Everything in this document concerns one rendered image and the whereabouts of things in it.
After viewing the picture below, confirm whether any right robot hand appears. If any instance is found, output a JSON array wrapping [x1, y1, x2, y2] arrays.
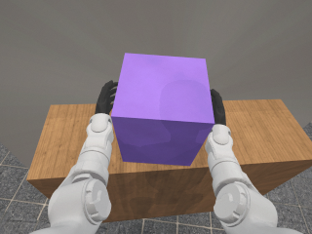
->
[[210, 89, 226, 126]]

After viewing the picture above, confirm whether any carton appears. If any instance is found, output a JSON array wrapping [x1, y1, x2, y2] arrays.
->
[[111, 53, 215, 167]]

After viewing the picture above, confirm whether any robot left forearm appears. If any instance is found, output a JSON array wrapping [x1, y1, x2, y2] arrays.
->
[[48, 113, 114, 217]]

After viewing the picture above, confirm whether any left robot upper arm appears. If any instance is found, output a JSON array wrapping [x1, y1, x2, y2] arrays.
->
[[29, 178, 112, 234]]

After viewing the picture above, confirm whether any pedestal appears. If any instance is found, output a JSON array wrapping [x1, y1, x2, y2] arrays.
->
[[26, 99, 312, 223]]

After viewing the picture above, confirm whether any right robot upper arm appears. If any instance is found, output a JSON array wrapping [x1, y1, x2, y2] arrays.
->
[[214, 183, 303, 234]]

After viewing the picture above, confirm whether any robot right forearm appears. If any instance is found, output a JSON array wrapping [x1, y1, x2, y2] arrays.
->
[[205, 124, 262, 197]]

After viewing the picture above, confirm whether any left robot hand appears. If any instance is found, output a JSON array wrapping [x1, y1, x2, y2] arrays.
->
[[95, 80, 119, 115]]

